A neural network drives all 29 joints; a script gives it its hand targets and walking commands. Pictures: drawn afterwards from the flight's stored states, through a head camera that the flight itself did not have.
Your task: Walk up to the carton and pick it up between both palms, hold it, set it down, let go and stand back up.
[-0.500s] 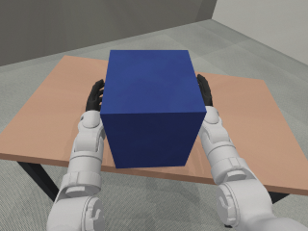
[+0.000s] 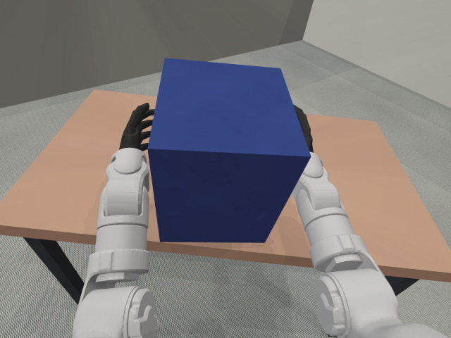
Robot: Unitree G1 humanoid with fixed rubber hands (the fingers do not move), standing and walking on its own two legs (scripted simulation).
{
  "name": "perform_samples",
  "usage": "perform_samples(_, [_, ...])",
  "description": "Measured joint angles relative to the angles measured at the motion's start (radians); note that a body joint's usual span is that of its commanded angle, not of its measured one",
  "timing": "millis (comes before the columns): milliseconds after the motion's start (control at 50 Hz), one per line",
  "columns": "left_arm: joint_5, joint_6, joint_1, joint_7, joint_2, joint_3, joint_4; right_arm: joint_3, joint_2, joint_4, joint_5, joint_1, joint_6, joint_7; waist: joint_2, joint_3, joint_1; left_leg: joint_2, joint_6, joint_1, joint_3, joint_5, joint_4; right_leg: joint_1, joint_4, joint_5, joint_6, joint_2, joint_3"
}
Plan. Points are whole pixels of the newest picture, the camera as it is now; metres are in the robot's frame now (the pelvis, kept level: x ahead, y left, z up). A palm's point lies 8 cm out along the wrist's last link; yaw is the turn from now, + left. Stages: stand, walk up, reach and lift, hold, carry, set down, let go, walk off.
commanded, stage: reach and lift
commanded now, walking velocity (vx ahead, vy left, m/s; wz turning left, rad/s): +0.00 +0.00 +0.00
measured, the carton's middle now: (218, 157) +0.38 -0.02 +0.14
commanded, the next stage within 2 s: hold in 1.08 s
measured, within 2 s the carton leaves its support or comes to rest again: neither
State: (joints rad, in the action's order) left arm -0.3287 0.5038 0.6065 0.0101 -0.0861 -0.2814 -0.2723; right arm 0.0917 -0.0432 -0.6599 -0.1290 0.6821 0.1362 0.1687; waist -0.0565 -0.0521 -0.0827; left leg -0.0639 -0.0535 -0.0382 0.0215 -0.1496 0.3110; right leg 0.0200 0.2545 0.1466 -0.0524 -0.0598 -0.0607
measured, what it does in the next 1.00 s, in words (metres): stands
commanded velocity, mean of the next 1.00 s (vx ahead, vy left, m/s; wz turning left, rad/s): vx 0.00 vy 0.00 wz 0.00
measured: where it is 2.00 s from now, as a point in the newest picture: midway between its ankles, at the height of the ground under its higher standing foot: outside the picture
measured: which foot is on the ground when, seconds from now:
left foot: down 0.00-1.00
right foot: down 0.00-1.00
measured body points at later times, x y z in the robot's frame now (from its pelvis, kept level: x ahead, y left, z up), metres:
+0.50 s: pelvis +0.00 +0.00 +0.00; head -0.03 +0.03 +0.45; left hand +0.39 +0.14 +0.18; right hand +0.39 -0.16 +0.19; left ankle +0.02 +0.15 -0.75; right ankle +0.00 -0.15 -0.75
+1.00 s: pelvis +0.00 +0.00 +0.00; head -0.05 +0.03 +0.45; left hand +0.39 +0.14 +0.21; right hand +0.38 -0.16 +0.21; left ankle +0.02 +0.15 -0.75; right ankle +0.00 -0.15 -0.75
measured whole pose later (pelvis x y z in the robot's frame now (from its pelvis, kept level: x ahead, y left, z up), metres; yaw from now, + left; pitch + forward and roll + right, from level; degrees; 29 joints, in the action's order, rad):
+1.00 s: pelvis +0.00 +0.00 +0.00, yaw +0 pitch -9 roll -1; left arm -0.39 0.67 0.70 -0.06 -0.07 -0.34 -0.21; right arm 0.07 -0.05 -0.67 -0.18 0.78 0.25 0.21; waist -0.07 -0.04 -0.09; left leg -0.06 -0.05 0.01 0.03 -0.15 0.31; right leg 0.07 0.24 0.15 -0.05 -0.05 -0.05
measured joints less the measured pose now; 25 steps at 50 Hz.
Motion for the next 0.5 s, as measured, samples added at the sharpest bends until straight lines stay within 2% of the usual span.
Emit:
perform_samples(80, [-0.004,0.023,-0.007,-0.014,-0.002,-0.011,0.041,-0.029,-0.009,0.030,-0.023,0.009,0.026,0.015,0.003,-0.002,-0.005,-0.001,0.000,0.017,0.001,-0.002,-0.002,0.015,0.002,0.003,0.001,0.002,0.002])
perform_samples(180, [-0.027,0.061,0.011,-0.042,0.002,-0.037,0.037,-0.024,0.001,0.004,-0.008,0.035,0.059,0.019,-0.006,-0.007,0.000,0.000,0.000,0.037,0.000,0.003,-0.014,0.026,0.008,0.008,0.003,0.001,0.004])
perform_samples(340, [-0.009,0.083,0.014,-0.045,0.024,-0.023,0.067,-0.023,0.010,0.040,-0.021,0.036,0.072,0.032,-0.019,-0.008,-0.009,0.002,-0.002,0.018,0.012,-0.002,0.000,0.022,0.002,0.007,0.002,0.001,-0.005])
perform_samples(500, [-0.024,0.116,-0.005,-0.048,0.017,-0.009,0.119,-0.053,-0.006,0.069,-0.056,0.023,0.088,0.039,-0.016,-0.016,-0.023,0.006,0.002,0.036,0.012,-0.012,0.006,0.048,-0.012,0.005,-0.003,-0.001,-0.002])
